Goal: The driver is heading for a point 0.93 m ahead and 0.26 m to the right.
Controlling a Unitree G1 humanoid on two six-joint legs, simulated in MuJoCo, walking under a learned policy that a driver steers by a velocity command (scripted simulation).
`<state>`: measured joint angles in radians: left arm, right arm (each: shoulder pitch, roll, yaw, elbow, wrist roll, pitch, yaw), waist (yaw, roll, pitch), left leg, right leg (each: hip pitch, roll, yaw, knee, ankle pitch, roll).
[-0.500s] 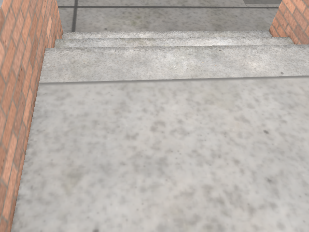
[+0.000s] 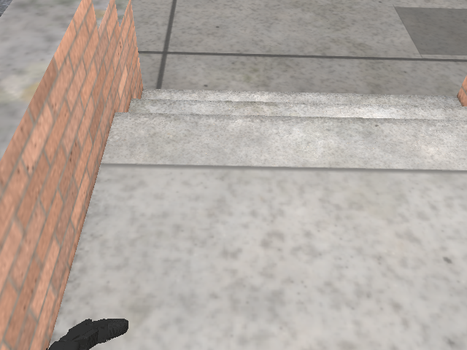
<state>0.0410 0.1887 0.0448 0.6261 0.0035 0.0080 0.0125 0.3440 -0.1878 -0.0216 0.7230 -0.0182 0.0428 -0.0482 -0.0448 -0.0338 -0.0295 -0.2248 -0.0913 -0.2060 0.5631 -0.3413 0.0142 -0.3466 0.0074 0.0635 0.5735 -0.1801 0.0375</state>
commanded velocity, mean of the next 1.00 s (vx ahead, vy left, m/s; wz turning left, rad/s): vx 0.10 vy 0.00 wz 0.04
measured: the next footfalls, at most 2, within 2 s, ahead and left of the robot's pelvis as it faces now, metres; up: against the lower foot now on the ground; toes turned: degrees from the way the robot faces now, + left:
right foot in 1.22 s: +0.40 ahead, -0.13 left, +0.00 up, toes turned +0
left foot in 1.60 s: +0.38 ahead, +0.07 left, +0.00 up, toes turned -1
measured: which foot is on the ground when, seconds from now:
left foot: down 0.00-1.00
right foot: down 0.00-0.86, up 0.88-1.00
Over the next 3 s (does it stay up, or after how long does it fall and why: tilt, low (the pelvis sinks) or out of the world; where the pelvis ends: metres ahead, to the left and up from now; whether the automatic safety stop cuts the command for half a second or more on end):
stays up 0.89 -0.12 0.00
